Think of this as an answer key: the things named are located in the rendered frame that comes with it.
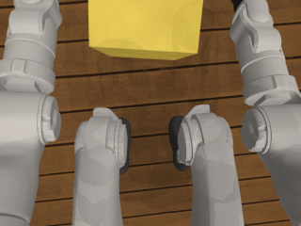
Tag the right robot thigh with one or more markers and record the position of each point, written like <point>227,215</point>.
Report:
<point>216,192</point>

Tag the right robot forearm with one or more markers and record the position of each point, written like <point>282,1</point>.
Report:
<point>260,55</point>

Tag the robot right upper arm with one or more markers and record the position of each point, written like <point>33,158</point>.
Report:
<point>274,133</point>

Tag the robot left foot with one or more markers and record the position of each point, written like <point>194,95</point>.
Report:
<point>123,169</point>

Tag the robot left upper arm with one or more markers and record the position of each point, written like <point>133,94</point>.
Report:
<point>28,121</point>

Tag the robot right hand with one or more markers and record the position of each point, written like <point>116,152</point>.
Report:
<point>236,4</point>

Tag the left robot forearm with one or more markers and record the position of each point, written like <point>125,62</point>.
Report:
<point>30,46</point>

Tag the carton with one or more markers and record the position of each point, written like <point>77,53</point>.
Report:
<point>151,29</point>

